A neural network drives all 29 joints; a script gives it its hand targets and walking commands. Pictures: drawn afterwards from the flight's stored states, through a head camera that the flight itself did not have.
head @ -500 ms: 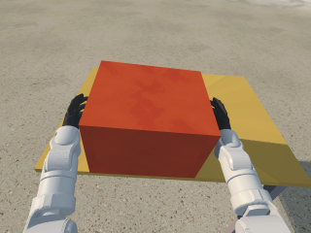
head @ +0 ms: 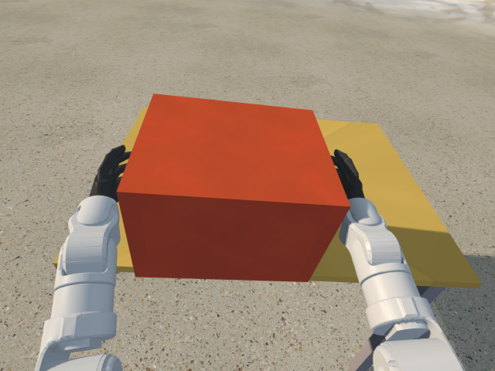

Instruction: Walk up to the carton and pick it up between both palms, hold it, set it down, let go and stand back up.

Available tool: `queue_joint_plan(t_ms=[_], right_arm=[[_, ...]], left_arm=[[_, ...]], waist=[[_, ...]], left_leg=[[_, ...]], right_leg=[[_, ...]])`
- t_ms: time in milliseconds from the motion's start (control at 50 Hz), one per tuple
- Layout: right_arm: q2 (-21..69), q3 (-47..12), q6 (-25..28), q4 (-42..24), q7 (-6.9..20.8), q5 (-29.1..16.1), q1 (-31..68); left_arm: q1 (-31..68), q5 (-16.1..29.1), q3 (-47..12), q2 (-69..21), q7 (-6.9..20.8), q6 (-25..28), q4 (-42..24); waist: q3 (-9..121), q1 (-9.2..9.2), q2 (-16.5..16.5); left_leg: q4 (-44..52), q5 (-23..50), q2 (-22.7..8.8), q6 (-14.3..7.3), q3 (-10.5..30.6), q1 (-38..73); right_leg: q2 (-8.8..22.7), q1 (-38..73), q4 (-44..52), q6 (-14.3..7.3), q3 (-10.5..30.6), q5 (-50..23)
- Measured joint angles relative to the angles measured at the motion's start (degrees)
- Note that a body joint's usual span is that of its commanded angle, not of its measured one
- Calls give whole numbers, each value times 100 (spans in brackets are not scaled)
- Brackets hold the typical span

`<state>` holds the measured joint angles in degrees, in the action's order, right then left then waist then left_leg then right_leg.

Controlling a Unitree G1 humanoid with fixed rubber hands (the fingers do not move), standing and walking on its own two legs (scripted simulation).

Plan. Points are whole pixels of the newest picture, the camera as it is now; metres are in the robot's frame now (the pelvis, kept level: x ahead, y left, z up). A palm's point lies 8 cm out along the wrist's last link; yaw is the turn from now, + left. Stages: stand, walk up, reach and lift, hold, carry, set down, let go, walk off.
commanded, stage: reach and lift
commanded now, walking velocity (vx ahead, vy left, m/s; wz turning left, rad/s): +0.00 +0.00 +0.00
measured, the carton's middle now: (230, 187) +0.40 +0.01 +0.12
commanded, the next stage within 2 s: hold in 0.68 s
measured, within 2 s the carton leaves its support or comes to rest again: neither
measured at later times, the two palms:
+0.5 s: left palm (103, 186) +0.35 +0.20 +0.17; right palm (355, 184) +0.35 -0.18 +0.18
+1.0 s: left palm (101, 178) +0.35 +0.20 +0.19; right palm (360, 174) +0.35 -0.18 +0.20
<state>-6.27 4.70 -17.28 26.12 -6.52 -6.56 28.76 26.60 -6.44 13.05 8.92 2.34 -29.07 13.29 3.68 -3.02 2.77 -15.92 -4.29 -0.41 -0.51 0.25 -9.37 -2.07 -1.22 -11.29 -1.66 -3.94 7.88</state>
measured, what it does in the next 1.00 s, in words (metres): stands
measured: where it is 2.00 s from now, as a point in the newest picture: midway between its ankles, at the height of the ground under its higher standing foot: outside the picture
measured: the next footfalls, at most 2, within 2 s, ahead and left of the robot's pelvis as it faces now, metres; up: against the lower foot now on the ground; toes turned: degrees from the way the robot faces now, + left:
none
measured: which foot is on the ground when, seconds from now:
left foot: down 0.00-1.00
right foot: down 0.00-1.00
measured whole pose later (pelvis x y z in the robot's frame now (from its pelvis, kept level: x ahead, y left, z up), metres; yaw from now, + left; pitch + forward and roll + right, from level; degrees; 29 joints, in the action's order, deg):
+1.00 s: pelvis +0.00 +0.00 +0.00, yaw -1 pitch -4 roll -1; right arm -8.9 5.9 -27.9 23.5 -4.2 -8.7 35.1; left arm 29.8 -9.2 15.1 6.7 2.0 -43.9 3.1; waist 4.4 -3.6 2.7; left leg -15.7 -4.4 -0.5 -0.8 -0.5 -7.7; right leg -2.0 0.7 -10.0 -1.4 -3.1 7.2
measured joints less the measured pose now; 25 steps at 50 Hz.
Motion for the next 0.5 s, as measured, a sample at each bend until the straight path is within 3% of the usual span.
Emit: queue_joint_plan(t_ms=[260, 500], right_arm=[[-81, 372, -336, 313, 355, 224, 539], [-123, 273, -584, -59, 352, 112, 435]], left_arm=[[411, -227, 68, -152, -90, -611, -121], [221, -241, 85, -209, -77, -908, -619]], waist=[[29, -40, 18], [33, -51, 20]], left_leg=[[6, 65, -6, -42, -70, -6], [13, 26, 15, -57, -76, 55]], right_leg=[[4, -19, 26, 28, 67, -101], [23, 81, 117, 51, 74, -109]])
